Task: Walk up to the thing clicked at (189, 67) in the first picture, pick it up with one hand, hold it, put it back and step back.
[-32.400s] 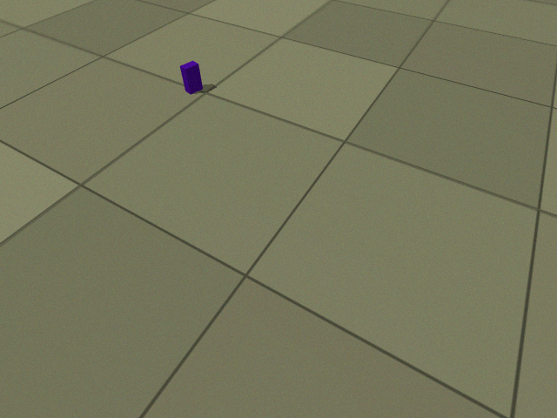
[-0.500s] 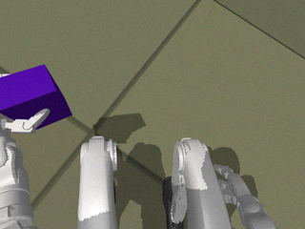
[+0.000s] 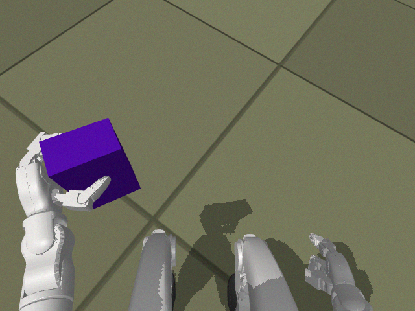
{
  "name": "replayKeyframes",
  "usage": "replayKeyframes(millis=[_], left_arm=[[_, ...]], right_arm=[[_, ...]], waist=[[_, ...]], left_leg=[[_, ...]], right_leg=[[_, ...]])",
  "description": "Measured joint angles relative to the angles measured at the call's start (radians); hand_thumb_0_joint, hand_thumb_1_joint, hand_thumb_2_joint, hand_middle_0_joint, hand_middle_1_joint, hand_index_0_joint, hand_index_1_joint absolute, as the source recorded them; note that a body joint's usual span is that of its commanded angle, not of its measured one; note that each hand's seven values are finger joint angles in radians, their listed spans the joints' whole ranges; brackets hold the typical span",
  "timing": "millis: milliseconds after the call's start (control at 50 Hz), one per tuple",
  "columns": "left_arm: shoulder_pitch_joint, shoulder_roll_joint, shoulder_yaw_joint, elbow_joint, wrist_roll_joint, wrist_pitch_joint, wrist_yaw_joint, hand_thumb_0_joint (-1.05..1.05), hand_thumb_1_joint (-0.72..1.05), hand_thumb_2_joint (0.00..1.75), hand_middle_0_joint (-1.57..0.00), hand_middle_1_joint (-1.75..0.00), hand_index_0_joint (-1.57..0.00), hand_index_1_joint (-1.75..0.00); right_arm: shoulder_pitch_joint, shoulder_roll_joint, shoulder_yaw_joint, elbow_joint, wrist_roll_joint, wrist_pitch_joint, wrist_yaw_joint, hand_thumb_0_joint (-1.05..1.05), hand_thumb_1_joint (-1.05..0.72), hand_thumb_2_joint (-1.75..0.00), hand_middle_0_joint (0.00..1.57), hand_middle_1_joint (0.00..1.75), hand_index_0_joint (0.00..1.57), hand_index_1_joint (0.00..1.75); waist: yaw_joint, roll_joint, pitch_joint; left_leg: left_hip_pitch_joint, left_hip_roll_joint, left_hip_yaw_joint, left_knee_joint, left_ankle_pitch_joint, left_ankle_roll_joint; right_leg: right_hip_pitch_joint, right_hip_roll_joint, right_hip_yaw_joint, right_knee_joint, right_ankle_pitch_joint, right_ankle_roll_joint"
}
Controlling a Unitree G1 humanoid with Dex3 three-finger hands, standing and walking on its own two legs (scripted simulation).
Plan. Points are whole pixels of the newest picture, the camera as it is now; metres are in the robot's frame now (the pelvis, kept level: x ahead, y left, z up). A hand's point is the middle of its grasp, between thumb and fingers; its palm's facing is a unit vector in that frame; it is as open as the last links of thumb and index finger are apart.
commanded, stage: hold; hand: left
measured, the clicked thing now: (99, 169) +0.36 +0.22 +0.00
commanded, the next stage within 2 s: crouch in 1.64 s
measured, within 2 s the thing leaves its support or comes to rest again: neither
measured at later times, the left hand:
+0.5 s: hand (61, 130) +0.36 +0.22 +0.14, palm faces +0.38 -0.93 +0.00, open 10.2 cm
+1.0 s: hand (62, 95) +0.37 +0.20 +0.19, palm faces +0.36 -0.93 +0.00, open 10.2 cm
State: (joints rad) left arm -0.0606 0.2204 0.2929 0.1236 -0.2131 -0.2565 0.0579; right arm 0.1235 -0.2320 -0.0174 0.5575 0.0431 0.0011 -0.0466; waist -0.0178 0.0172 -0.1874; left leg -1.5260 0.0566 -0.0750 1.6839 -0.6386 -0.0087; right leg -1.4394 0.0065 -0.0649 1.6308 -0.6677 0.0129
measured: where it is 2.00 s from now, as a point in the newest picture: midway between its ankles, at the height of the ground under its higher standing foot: outside the picture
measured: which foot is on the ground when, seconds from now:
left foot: down 0.00-1.00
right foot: down 0.00-1.00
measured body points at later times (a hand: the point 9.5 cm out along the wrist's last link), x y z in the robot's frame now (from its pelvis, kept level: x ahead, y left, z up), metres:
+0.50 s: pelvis +0.03 +0.00 +0.10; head +0.12 +0.03 +0.54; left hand +0.33 +0.27 +0.14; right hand +0.19 -0.22 +0.00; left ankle +0.06 +0.12 -0.53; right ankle +0.05 -0.13 -0.53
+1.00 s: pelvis +0.05 +0.00 +0.15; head +0.12 +0.01 +0.59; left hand +0.35 +0.25 +0.19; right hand +0.21 -0.23 +0.04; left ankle +0.06 +0.12 -0.53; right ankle +0.05 -0.13 -0.53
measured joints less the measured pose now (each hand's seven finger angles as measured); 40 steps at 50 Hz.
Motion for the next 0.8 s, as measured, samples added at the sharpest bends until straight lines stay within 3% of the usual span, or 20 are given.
replayKeyframes(millis=[360,480,800], left_arm=[[0.013,-0.053,-0.087,0.086,0.074,-0.052,0.054,-0.01,-0.42,1.05,-0.73,-1.03,-0.75,-1.01],[0.002,-0.069,-0.096,0.102,0.084,-0.066,0.081,-0.01,-0.43,1.05,-0.73,-1.02,-0.75,-1.01],[-0.003,-0.081,-0.127,0.137,0.101,-0.058,0.094,-0.01,-0.42,1.05,-0.73,-1.03,-0.75,-1.01]], right_arm=[[0.063,0.028,0.004,0.034,-0.039,-0.031,0.005,0.01,-0.91,-0.89,0.21,0.3,0.2,0.3],[0.078,0.038,0.01,0.045,-0.051,-0.029,0.005,0.01,-0.91,-0.89,0.21,0.3,0.2,0.3],[0.098,0.041,0.014,0.051,-0.063,-0.019,-0.004,0.01,-0.91,-0.89,0.21,0.3,0.2,0.3]], waist=[[-0.003,-0.002,0.039],[0.001,-0.004,0.054],[0.001,-0.008,0.083]], left_leg=[[0.378,-0.012,0.028,-0.318,0.066,0.008],[0.467,-0.017,0.031,-0.397,0.088,0.006],[0.668,-0.015,0.04,-0.575,0.137,-0.001]], right_leg=[[0.375,-0.013,0.012,-0.321,0.071,0.008],[0.463,-0.017,0.012,-0.398,0.093,0.008],[0.658,-0.014,0.015,-0.573,0.144,0.002]])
